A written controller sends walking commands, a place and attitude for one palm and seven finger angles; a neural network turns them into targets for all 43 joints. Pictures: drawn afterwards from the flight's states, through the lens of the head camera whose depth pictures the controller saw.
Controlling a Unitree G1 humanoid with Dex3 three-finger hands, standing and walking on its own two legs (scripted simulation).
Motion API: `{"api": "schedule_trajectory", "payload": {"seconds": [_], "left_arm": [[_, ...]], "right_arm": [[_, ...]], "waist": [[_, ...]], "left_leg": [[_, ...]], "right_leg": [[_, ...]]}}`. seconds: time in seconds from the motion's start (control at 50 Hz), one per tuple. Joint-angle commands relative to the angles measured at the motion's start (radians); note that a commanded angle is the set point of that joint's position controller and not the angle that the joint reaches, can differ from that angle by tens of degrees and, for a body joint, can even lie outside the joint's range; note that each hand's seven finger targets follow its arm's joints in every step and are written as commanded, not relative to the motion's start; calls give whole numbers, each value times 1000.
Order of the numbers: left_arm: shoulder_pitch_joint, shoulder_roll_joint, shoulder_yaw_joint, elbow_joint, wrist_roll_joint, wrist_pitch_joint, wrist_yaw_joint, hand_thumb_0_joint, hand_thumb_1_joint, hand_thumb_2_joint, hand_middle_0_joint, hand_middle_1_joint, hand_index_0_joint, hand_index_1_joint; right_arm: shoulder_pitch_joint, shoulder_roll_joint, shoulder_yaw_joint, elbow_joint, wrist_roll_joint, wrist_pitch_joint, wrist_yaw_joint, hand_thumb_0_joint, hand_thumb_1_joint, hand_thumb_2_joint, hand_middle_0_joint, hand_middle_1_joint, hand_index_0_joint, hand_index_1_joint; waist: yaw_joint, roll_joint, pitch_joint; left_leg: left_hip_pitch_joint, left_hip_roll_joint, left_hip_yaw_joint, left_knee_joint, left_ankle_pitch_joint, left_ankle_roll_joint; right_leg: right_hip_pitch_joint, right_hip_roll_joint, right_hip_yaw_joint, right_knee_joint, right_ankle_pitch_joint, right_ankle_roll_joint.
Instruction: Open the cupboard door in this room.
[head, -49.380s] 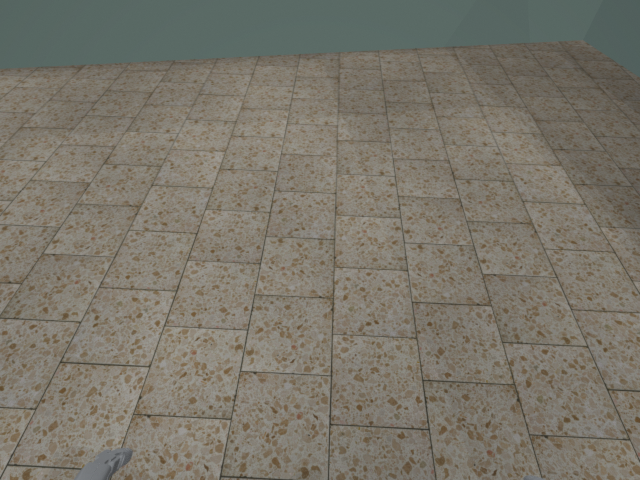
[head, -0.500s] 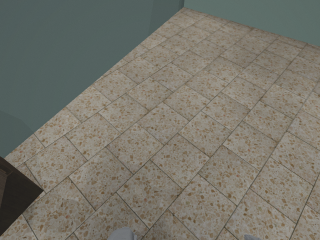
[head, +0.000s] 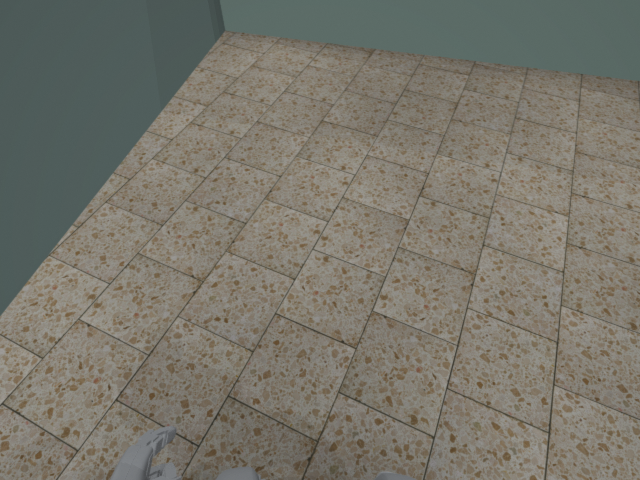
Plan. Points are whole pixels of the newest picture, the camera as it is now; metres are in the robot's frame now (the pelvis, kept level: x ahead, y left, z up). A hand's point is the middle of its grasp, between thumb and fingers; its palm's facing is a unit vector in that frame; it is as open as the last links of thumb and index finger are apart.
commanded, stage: walk to a spot facing it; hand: left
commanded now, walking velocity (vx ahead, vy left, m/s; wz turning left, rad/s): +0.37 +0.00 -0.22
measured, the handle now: out of the picture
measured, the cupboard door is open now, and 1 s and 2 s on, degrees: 46 46 46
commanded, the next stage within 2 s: turn to face it in 0.52 s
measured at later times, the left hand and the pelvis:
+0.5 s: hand (242, 325) +0.37 +0.14 -0.15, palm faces -0.19 -0.96 -0.20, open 7.3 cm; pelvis +0.24 -0.03 +0.01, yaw -11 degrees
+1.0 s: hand (272, 278) +0.48 +0.11 -0.18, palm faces +0.00 -0.99 -0.16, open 7.3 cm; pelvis +0.42 -0.07 +0.00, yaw -3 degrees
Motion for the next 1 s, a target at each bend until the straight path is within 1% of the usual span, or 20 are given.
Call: {"api": "schedule_trajectory", "payload": {"seconds": [0.0, 0.12, 0.14, 0.16, 0.18, 0.2, 0.26, 0.32, 0.4, 0.44, 0.46, 0.48, 0.5, 0.52, 0.62, 0.78, 0.82, 0.86, 0.9, 0.98], "left_arm": [[102, 148, 32, 3, 2, -17, 25, 0, 900, 900, -200, -300, -200, -300], [105, 136, 30, 40, -12, -18, 6, 0, 900, 900, -200, -300, -200, -300], [103, 99, 21, 33, -10, -15, 3, 0, 900, 900, -200, -300, -200, -300], [119, 33, 8, 18, -14, -12, -1, 0, 900, 900, -200, -300, -200, -300], [80, 34, 0, -14, -11, -20, 0, 0, 900, 900, -200, -300, -200, -300], [15, 51, 2, -36, -5, -26, -2, 0, 900, 900, -200, -300, -200, -300], [8, 26, 9, -3, 8, -19, -13, 0, 900, 900, -200, -300, -200, -300], [27, -13, -9, 9, 0, -6, -26, 0, 900, 900, -200, -300, -200, -300], [17, -13, -12, 23, -1, -5, -28, 0, 900, 900, -200, -300, -200, -300], [90, 11, 2, 52, 4, -2, -26, 0, 900, 900, -200, -300, -200, -300], [193, 52, 15, 82, 6, -5, -21, 0, 900, 900, -200, -300, -200, -300], [330, 140, 40, 119, 13, -15, -9, 0, 900, 900, -200, -300, -200, -300], [441, 249, 66, 144, 2, -15, 11, 0, 900, 900, -200, -300, -200, -300], [401, 241, 62, 140, -14, -10, 22, 0, 900, 900, -200, -300, -200, -300], [182, 55, 6, 103, -4, -32, 39, 0, 900, 900, -200, -300, -200, -300], [187, 73, 0, 139, -15, -30, 44, 0, 900, 900, -200, -300, -200, -300], [196, 57, -2, 123, -16, -14, 50, 0, 900, 900, -200, -300, -200, -300], [210, 29, -12, 84, -29, 5, 57, 0, 900, 900, -200, -300, -200, -300], [117, 40, -5, 41, -14, 25, 53, 0, 900, 900, -200, -300, -200, -300], [97, 36, 9, 21, -15, 41, 41, 0, 900, 900, -200, -300, -200, -300]], "right_arm": [[-49, -25, -6, -120, -7, -47, 6, 0, -900, -900, 200, 300, 200, 300], [39, -23, -7, -78, -11, -72, 11, 0, -900, -900, 200, 300, 200, 300], [109, -72, -20, -53, -14, -79, 2, 0, -900, -900, 200, 300, 200, 300], [226, -178, -49, -31, -32, -84, -8, 0, -900, -900, 200, 300, 200, 300], [288, -210, -52, -29, -35, -76, -14, 0, -900, -900, 200, 300, 200, 300], [248, -195, -49, -52, -26, -70, -14, 0, -900, -900, 200, 300, 200, 300], [123, -84, -16, -57, -25, -92, -16, 0, -900, -900, 200, 300, 200, 300], [114, -72, -12, -34, -22, -101, -20, 0, -900, -900, 200, 300, 200, 300], [118, -87, -23, -14, -21, -81, -12, 0, -900, -900, 200, 300, 200, 300], [96, -92, -21, -9, -17, -69, -10, 0, -900, -900, 200, 300, 200, 300], [75, -81, -17, -12, -11, -66, -8, 0, -900, -900, 200, 300, 200, 300], [43, -36, -7, -33, 3, -67, -1, 0, -900, -900, 200, 300, 200, 300], [-4, 11, 3, -82, 15, -64, 6, 0, -900, -900, 200, 300, 200, 300], [-55, -23, -7, -89, 9, -59, 4, 0, -900, -900, 200, 300, 200, 300], [-8, 44, 2, -16, -5, -38, -2, 0, -900, -900, 200, 300, 200, 300], [-44, 55, 23, -23, 5, -40, 0, 0, -900, -900, 200, 300, 200, 300], [50, -30, 4, -7, -4, -42, -4, 0, -900, -900, 200, 300, 200, 300], [120, -151, -20, -9, -10, -30, -25, 0, -900, -900, 200, 300, 200, 300], [14, -131, -18, -51, -8, -18, -33, 0, -900, -900, 200, 300, 200, 300], [-61, -130, -20, -88, -9, -18, -37, 0, -900, -900, 200, 300, 200, 300]], "waist": [[32, -187, -105], [-19, -42, -86], [-51, 65, -102], [-94, 318, -142], [-115, 335, -146], [-98, 161, -58], [-17, 134, 25], [2, 181, -70], [-1, 107, -71], [48, 79, -81], [102, 13, -113], [174, -190, -164], [211, -410, -202], [194, -280, -141], [35, -163, -74], [25, -142, -110], [-14, 11, -159], [-42, 280, -225], [-11, 173, -93], [21, 121, -169]], "left_leg": [[-110, 12, -21, -168, 63, -2], [259, -84, 97, -627, 303, -7], [380, -25, 6, -679, 192, 19], [489, 201, -337, -817, -9, 112], [491, 358, -556, -949, -138, 219], [434, 392, -574, -957, -123, 264], [254, 264, -295, -969, 114, 176], [327, 163, -3, -898, 452, 134], [287, 150, 76, -854, 378, 125], [225, 131, 109, -769, 333, 105], [149, 91, 154, -622, 344, 78], [-64, 5, 222, -352, 229, 40], [-252, -103, 167, -55, -175, 19], [-316, -49, 20, 71, -148, 35], [-114, 6, -8, -114, 82, 14], [35, -93, 61, -558, 338, 25], [243, -32, -49, -632, 692, 80], [364, 271, -456, -729, 1014, 301], [213, 236, -461, -785, 683, 298], [184, 136, -347, -775, 630, 238]], "right_leg": [[141, -251, 285, -379, 118, -158], [-8, -131, 195, -272, -79, -92], [-95, -81, 173, -124, -95, -62], [-265, 33, 55, 188, -207, -10], [-350, 52, 71, 435, -300, -2], [-405, -35, 128, 525, -237, -7], [-374, -96, 128, 561, -54, 18], [-241, -85, 47, 287, -18, 33], [-49, -20, -64, 24, 35, 25], [111, 10, -85, -53, 103, 13], [269, 8, -50, -89, 83, -7], [483, -156, 194, -177, -51, -78], [550, -398, 610, -400, -154, -188], [496, -405, 634, -453, -202, -217], [166, -275, 215, -405, 321, -143], [304, -227, -8, -221, 659, -56], [186, -173, -61, 2, 468, 21], [-46, -5, -12, 390, -422, 90], [-149, -52, 81, 486, -345, 87], [-90, -39, 95, 397, -225, 102]]}}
